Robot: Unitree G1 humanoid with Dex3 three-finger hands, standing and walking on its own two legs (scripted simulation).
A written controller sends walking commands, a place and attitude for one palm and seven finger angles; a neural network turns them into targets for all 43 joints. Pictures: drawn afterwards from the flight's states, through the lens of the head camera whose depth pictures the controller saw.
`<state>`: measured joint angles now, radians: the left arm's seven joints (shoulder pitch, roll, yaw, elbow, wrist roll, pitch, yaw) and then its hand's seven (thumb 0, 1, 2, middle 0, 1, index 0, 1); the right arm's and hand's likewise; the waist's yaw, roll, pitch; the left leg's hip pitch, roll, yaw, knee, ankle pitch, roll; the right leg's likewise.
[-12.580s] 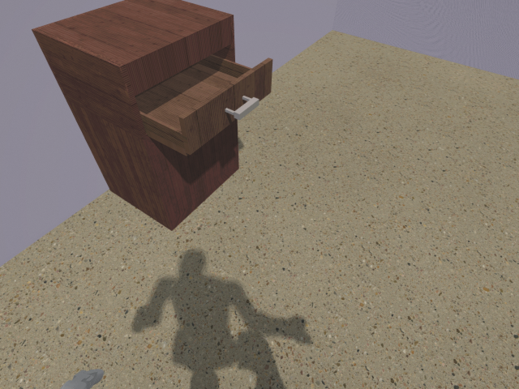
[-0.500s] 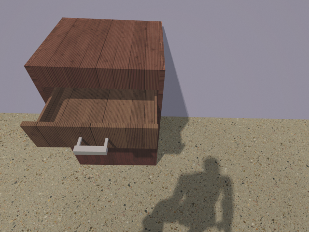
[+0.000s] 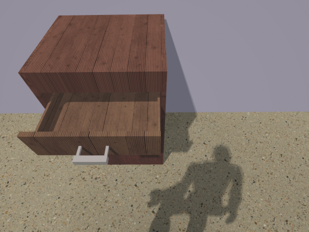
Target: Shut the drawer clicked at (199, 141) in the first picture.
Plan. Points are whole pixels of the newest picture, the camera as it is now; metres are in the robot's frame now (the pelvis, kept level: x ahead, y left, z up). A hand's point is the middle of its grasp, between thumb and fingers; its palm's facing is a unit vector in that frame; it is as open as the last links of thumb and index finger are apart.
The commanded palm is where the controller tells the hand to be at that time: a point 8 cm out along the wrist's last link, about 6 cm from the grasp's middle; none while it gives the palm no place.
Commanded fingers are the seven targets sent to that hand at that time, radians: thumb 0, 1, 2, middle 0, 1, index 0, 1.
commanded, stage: come to a stop and stand still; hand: left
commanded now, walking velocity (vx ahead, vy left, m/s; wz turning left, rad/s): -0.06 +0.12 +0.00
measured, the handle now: (92, 154) +0.37 +0.25 -0.13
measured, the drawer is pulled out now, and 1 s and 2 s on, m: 0.20 0.20 0.20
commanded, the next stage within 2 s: look again from close up in 0.60 s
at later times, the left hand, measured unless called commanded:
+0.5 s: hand out of the picture -0.03 +0.20 -0.17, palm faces +0.07 -0.98 -0.21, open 7.4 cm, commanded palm none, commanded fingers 0.00 0.90 0.90 -0.20 -0.30 -0.20 -0.30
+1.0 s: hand out of the picture -0.05 +0.13 -0.17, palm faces +0.04 -0.98 -0.20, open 7.3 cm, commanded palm none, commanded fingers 0.00 0.90 0.90 -0.20 -0.30 -0.20 -0.30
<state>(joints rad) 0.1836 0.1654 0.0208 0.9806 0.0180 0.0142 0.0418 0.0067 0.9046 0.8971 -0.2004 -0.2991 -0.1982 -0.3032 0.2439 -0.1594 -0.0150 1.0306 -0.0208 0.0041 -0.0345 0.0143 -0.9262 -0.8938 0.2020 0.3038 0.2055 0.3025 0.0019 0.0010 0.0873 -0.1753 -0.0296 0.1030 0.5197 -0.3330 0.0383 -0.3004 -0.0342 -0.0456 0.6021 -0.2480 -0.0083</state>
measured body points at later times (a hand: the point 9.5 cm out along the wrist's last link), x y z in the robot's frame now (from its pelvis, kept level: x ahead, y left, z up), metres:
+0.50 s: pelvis -0.04 +0.01 +0.01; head -0.05 +0.02 +0.46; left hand -0.03 +0.25 -0.15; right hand -0.02 -0.21 -0.14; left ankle -0.06 +0.12 -0.73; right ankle -0.02 -0.09 -0.70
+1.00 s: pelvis -0.04 -0.03 +0.00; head -0.05 -0.04 +0.45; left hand -0.05 +0.18 -0.15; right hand -0.04 -0.24 -0.16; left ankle -0.05 +0.09 -0.73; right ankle -0.06 -0.09 -0.73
